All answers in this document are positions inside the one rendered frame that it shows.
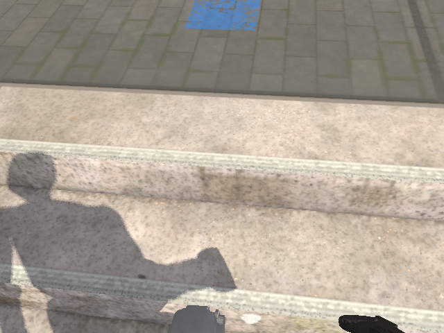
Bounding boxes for stairs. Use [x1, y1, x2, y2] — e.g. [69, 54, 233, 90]
[0, 152, 444, 333]

